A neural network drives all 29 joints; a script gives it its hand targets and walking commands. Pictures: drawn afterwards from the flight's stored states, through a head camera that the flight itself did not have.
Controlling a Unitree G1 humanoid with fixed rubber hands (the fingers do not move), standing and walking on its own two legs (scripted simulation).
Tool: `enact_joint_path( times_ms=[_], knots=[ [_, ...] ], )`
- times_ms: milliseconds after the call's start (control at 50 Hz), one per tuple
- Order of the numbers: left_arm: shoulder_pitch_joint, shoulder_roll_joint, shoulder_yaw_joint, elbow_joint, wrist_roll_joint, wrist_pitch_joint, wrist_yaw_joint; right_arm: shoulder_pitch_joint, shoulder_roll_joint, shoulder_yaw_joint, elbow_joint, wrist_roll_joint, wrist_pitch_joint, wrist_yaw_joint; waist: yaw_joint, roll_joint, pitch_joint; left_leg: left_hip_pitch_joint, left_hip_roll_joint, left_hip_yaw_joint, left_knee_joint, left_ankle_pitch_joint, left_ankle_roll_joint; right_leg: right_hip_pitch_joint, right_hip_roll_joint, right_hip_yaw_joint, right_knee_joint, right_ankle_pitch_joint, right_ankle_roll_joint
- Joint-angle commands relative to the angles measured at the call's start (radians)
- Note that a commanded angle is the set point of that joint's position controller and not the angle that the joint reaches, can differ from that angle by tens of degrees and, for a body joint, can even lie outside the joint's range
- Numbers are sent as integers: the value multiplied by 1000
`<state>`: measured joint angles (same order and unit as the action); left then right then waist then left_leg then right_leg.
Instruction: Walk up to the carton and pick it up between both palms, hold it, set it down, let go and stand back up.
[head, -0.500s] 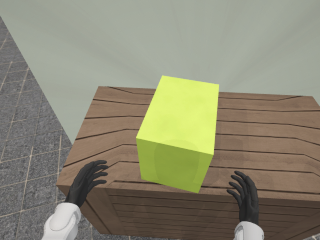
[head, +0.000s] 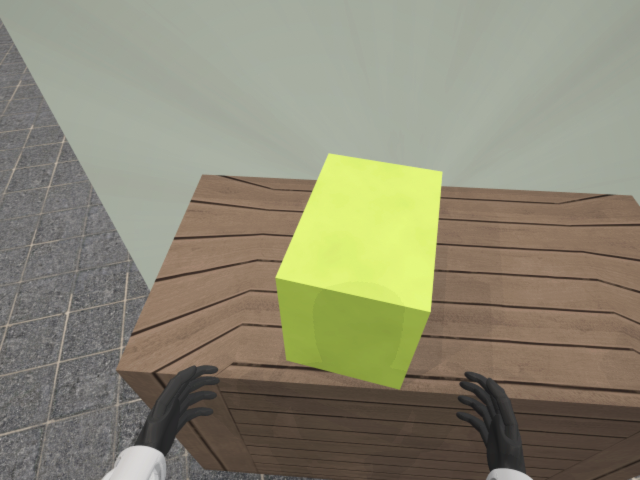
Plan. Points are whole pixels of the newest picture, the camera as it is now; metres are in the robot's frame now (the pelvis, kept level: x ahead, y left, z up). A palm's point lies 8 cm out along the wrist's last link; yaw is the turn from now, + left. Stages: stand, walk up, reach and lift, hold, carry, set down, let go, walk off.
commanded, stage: set down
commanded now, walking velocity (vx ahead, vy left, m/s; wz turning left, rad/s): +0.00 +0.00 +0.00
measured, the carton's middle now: (363, 267) +0.42 -0.03 -0.01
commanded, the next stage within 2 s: let go in 1.02 s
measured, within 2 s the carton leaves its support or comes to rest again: neither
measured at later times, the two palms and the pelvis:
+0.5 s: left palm (172, 445) +0.17 +0.21 -0.06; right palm (523, 469) +0.16 -0.22 -0.06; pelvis +0.00 -0.01 +0.00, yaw -1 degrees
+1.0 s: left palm (181, 451) +0.17 +0.20 -0.07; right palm (542, 469) +0.16 -0.25 -0.08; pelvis +0.01 -0.02 +0.00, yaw +0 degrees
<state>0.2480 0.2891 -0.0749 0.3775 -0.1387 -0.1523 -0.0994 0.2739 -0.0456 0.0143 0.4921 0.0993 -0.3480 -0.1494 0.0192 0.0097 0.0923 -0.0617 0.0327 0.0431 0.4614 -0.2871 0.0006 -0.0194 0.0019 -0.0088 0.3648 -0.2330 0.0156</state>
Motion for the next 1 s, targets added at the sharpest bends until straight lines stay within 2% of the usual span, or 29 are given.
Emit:
enact_joint_path(
  times_ms=[0, 80, 100, 120, 140, 160, 180, 220, 260, 280, 360, 380, 420, 460, 520, 540, 600, 620, 640, 680, 700, 720, 760, 780, 860, 920, 940, 960, 980],
  knots=[
    [-80, 90, 67, -85, 33, -11, 13, -53, -79, -25, -55, -25, -25, 16, -6, 71, -48, 22, -14, -10, -77, 342, -83, -31, 22, 13, -67, 135, -40],
    [-74, 111, 71, -123, 20, 9, 3, -42, -48, -22, -129, -26, -17, 14, -17, 39, -70, 7, -28, 9, -77, 308, -71, -27, 13, 13, -79, 153, -32],
    [-55, 109, 79, -116, 30, 15, 11, -46, -68, -33, -86, -32, -13, 30, -9, 55, -64, 31, -25, 1, -78, 347, -75, -47, 16, 1, -68, 179, -35],
    [-80, 97, 52, -102, 14, 7, 5, -53, -54, -23, -117, -29, -15, 25, -23, 19, -78, 28, -33, 12, -71, 341, -66, -45, 14, 19, -85, 187, -33],
    [-67, 84, 42, -56, 22, 22, 5, -41, -70, -20, -49, -29, -3, 29, -41, 35, -75, 40, -32, 11, -77, 335, -73, -51, 16, 5, -85, 181, -34],
    [-88, 108, 63, -73, 9, 21, 11, -63, -83, -34, -81, -24, -2, 28, -27, 34, -72, 21, -25, 11, -74, 311, -65, -48, 16, 12, -74, 165, -29],
    [-99, 87, 69, -7, 49, 56, 21, -80, -112, -27, 12, -41, 30, 45, -7, 77, -33, 14, -24, 14, -89, 279, -78, -71, 25, 5, -71, 92, -38],
    [-120, 139, 70, -138, 11, 22, 13, -60, -48, -24, -144, -23, 7, 32, -16, 8, -88, 0, -31, 38, -77, 258, -48, -43, 8, 10, -79, 123, -20],
    [-105, 98, 79, -30, 42, 57, 19, -75, -94, -27, -56, -41, 33, 44, -10, 11, -73, 19, -34, 27, -85, 274, -52, -76, 17, 1, -71, 150, -17],
    [-131, 81, 59, 14, 46, 73, 23, -108, -108, -37, -3, -36, 50, 54, -20, 57, -53, 14, -32, 22, -91, 245, -58, -80, 19, 8, -78, 100, -29],
    [-99, 93, 88, -20, 53, 76, 19, -66, -91, -23, -62, -45, 46, 50, 6, 6, -80, 11, -38, 37, -93, 287, -47, -53, 8, 14, -78, 178, -19],
    [-113, 55, 82, 32, 69, 99, 28, -82, -111, -41, 18, -62, 55, 58, -8, 31, -69, 20, -38, 27, -105, 297, -56, -75, 20, -3, -78, 154, -24],
    [-99, 52, 75, 36, 83, 115, 38, -90, -142, -28, 19, -61, 64, 72, 15, 19, -74, 36, -37, 37, -105, 301, -63, -93, 22, 1, -96, 146, -25],
    [-111, 64, 94, 16, 80, 122, 38, -84, -140, -43, 16, -69, 71, 73, -2, -8, -81, 26, -32, 29, -105, 270, -44, -94, 15, -5, -76, 138, -24],
    [-105, 62, 97, -12, 94, 144, 56, -104, -170, -60, 41, -78, 71, 91, 19, 36, -96, 33, -22, 23, -106, 296, -54, -77, 22, -11, -83, 132, -35],
    [-109, 55, 93, 5, 83, 143, 50, -101, -143, -52, 13, -80, 71, 87, -3, 5, -83, 32, -25, 30, -108, 285, -46, -75, 22, -14, -75, 147, -31],
    [-129, 42, 81, -19, 89, 166, 65, -120, -153, -74, 45, -91, 90, 99, -3, 29, -83, 20, -24, 32, -115, 240, -50, -98, 19, -17, -86, 88, -37],
    [-122, 54, 96, -61, 99, 163, 73, -97, -154, -67, 31, -91, 90, 103, 19, 45, -79, 27, -19, 29, -117, 263, -49, -87, 18, -14, -86, 117, -37],
    [-129, 31, 88, -13, 113, 182, 82, -122, -186, -79, 89, -106, 100, 117, -5, 42, -83, 39, -19, 25, -118, 260, -55, -106, 28, -24, -78, 107, -45],
    [-112, 38, 89, -18, 93, 188, 80, -102, -179, -68, 48, -102, 94, 120, 2, 10, -107, 30, -24, 36, -115, 286, -52, -84, 24, -23, -82, 143, -32],
    [-114, 37, 90, -37, 97, 183, 79, -93, -175, -61, 58, -95, 89, 117, -11, 26, -102, 44, -24, 33, -109, 301, -53, -74, 25, -15, -81, 157, -36],
    [-125, -2, 88, 35, 144, 215, 95, -158, -219, -77, 143, -107, 105, 138, -7, 104, -57, 49, -8, 22, -117, 327, -75, -101, 37, -25, -80, 132, -54],
    [-123, 39, 95, -22, 98, 196, 75, -113, -179, -64, 67, -113, 87, 123, -25, 11, -109, 62, -31, 39, -101, 323, -57, -97, 24, -17, -87, 179, -28],
    [-107, 34, 105, -23, 120, 203, 87, -128, -209, -74, 92, -105, 83, 138, 0, 40, -113, 66, -21, 20, -97, 377, -61, -96, 30, -25, -70, 204, -37],
    [-97, 0, 107, 46, 151, 232, 91, -129, -246, -75, 183, -112, 97, 147, -17, 42, -108, 109, -24, 26, -101, 397, -71, -108, 41, -34, -74, 228, -30],
    [-108, 3, 121, 64, 149, 235, 87, -159, -242, -61, 161, -114, 91, 151, 0, -40, -94, 97, -33, 33, -100, 378, -47, -118, 30, -21, -76, 254, -15],
    [-113, 36, 142, 4, 132, 213, 85, -161, -231, -58, 108, -113, 72, 145, 7, -57, -150, 89, -33, 30, -84, 400, -41, -83, 27, -25, -64, 308, -10],
    [-94, 18, 130, 15, 127, 208, 79, -131, -236, -57, 120, -96, 69, 138, -19, -44, -146, 101, -34, 33, -85, 411, -39, -66, 23, -17, -62, 361, -2],
    [-99, 33, 134, -3, 121, 199, 76, -135, -216, -46, 100, -101, 64, 140, -8, -48, -145, 100, -42, 38, -76, 407, -38, -76, 12, -9, -65, 372, 4]
  ],
)
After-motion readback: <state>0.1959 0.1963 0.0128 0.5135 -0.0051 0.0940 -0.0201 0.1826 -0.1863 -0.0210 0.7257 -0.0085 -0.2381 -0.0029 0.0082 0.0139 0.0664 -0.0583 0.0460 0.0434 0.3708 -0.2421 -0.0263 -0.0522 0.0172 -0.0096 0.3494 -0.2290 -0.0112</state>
